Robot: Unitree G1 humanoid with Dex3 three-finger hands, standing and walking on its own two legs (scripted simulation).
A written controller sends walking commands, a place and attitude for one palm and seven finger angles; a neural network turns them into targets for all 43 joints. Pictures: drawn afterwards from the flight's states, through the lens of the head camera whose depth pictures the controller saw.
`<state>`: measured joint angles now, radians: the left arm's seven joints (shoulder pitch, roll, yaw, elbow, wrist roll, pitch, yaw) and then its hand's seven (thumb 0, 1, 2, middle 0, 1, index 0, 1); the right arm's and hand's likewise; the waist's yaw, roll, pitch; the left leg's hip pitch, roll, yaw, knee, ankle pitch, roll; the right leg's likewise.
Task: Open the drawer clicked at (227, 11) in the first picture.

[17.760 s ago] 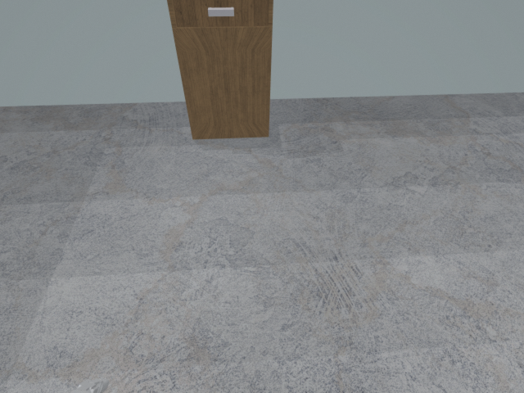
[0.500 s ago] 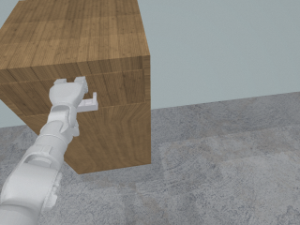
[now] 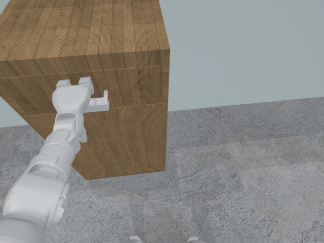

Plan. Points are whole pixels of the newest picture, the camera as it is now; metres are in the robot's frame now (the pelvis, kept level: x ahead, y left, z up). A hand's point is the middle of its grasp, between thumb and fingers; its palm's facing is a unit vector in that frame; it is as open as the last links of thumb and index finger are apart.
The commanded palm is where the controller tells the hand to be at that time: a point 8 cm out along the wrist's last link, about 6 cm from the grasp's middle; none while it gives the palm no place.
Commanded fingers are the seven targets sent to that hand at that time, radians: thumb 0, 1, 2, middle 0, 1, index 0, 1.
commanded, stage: lower the fingers behind the handle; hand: left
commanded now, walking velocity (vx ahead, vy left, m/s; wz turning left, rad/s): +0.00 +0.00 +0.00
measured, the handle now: (88, 100) +0.51 +0.22 +0.02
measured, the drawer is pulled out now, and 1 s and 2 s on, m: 0.00 0.00 0.00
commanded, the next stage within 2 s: lift the fingers back up to retry in 0.40 s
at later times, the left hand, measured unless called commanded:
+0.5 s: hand (78, 111) +0.46 +0.23 +0.03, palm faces +0.01 +0.01 -1.00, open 13.7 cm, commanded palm +0.44 +0.22 +0.06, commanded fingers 0.00 -0.50 0.30 -0.30 -1.20 -0.30 -1.20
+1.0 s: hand (77, 109) +0.46 +0.23 +0.04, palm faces -0.04 -0.03 -1.00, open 13.6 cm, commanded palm +0.44 +0.23 +0.13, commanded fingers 0.00 -0.50 0.30 -0.30 -1.20 -0.30 -1.20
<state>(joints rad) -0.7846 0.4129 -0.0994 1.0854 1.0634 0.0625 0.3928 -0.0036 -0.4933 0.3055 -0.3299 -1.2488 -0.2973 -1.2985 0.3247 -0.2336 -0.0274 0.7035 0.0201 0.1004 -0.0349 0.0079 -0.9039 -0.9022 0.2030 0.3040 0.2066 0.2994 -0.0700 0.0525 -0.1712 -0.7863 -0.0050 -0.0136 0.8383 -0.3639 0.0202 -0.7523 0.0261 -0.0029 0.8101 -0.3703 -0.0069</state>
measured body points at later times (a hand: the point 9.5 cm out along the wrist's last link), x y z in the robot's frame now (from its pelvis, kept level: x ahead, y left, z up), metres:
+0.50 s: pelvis -0.01 +0.01 -0.01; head +0.07 +0.01 +0.44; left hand +0.45 +0.23 +0.08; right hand +0.03 -0.27 -0.13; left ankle +0.02 +0.11 -0.70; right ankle +0.00 -0.12 -0.70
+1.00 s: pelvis +0.02 +0.01 +0.01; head +0.09 +0.00 +0.46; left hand +0.46 +0.23 +0.09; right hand +0.06 -0.26 -0.12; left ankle +0.02 +0.11 -0.70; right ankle +0.00 -0.12 -0.70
